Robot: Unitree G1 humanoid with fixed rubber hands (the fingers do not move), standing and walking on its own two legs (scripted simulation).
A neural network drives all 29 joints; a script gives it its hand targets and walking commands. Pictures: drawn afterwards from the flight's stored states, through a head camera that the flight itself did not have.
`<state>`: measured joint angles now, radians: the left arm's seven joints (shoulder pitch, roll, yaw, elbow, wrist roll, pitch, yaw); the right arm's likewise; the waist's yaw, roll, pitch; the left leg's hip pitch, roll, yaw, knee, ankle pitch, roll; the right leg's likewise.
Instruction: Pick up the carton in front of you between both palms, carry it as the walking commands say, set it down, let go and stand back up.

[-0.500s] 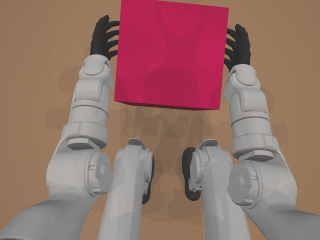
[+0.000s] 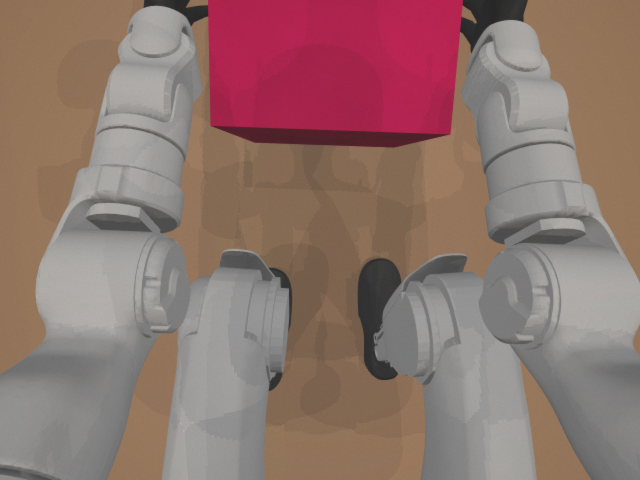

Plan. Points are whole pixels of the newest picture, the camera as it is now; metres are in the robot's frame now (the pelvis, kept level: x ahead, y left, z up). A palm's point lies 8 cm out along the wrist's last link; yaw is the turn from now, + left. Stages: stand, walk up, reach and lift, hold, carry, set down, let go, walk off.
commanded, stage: set down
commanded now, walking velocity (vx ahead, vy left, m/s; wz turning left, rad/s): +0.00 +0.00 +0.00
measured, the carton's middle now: (330, 49) +0.54 +0.02 -0.23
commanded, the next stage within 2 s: none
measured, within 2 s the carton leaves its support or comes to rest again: rests again in 0.28 s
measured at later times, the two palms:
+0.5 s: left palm (178, 24) +0.53 +0.17 -0.17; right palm (488, 42) +0.54 -0.13 -0.16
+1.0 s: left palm (176, 30) +0.53 +0.17 -0.18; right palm (488, 48) +0.53 -0.14 -0.17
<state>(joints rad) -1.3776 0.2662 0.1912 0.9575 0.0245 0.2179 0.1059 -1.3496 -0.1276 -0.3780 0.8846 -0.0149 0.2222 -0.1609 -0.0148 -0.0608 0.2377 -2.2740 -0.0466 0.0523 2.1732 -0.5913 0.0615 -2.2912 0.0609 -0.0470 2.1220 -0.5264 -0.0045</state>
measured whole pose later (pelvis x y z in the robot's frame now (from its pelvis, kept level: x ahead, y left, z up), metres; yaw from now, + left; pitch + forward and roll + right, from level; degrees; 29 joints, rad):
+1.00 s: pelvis +0.00 +0.00 -0.02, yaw +1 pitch +34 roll -2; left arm -1.45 0.27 0.30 1.11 0.14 0.14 -0.03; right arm -1.41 -0.19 -0.46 1.10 -0.10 0.11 -0.05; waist 0.00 -0.06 0.35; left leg -2.24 -0.05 0.05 2.25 -0.60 0.05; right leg -2.26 0.09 -0.04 2.20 -0.54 0.01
